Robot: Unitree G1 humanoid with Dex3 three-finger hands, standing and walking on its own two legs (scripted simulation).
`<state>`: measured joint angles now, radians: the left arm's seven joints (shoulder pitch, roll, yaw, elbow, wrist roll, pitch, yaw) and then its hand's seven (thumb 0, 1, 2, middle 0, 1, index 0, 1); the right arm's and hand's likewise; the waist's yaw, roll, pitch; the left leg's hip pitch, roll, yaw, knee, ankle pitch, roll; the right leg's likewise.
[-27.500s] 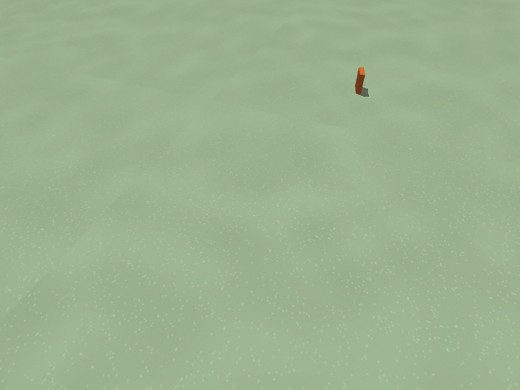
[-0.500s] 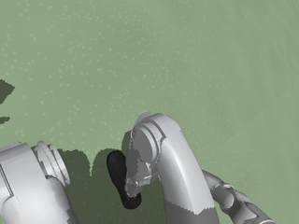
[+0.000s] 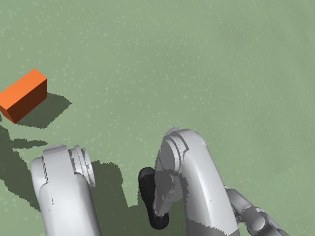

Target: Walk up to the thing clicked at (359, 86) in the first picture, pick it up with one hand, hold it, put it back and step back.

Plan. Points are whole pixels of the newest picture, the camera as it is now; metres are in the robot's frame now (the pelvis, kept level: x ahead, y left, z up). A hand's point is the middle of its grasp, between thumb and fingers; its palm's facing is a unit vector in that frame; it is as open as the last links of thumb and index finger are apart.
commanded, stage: rise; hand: left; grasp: from the side
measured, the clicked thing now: (24, 98) +0.48 +0.27 -0.23
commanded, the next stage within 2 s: home in 0.02 s
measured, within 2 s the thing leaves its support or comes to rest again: neither
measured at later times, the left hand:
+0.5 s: hand out of the picture +0.29 +0.37 +0.03, palm faces +0.29 -0.83 -0.48, open 17.1 cm
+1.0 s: hand out of the picture +0.25 +0.26 +0.25, palm faces +0.34 -0.86 -0.38, open 17.4 cm
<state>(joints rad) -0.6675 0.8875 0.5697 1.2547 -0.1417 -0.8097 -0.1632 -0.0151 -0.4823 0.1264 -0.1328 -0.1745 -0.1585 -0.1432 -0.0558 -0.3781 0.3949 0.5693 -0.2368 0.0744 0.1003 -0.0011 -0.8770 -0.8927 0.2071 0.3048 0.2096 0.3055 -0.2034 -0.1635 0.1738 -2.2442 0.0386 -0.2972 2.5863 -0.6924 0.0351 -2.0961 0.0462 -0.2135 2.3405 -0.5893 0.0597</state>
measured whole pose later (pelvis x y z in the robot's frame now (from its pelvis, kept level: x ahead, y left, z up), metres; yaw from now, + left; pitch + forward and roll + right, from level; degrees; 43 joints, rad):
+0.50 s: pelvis +0.02 -0.01 +0.12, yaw +9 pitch +32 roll -7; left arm -0.22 0.56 0.35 0.55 0.05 -0.11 0.00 -0.02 -0.47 0.10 -0.06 -0.07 -0.06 -0.06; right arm 0.09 -0.26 0.03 0.56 0.03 0.16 0.02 0.01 -0.90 -0.90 0.21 0.31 0.21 0.31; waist -0.04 0.01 -0.13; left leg -2.02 0.05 -0.08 2.12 -0.68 0.03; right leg -1.97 0.00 -0.05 2.03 -0.63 0.04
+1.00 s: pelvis +0.08 -0.02 +0.34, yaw +14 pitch +20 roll -3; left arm 0.17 0.30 0.11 0.29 0.00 0.18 0.16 -0.01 -0.53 0.05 -0.06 -0.05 -0.05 -0.05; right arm 0.21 -0.23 0.01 0.52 0.05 0.00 -0.14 0.01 -0.90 -0.90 0.20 0.31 0.21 0.31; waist -0.06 0.01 -0.17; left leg -1.13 0.05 -0.05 1.35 -0.57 -0.02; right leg -1.10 -0.01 -0.06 1.30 -0.56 0.00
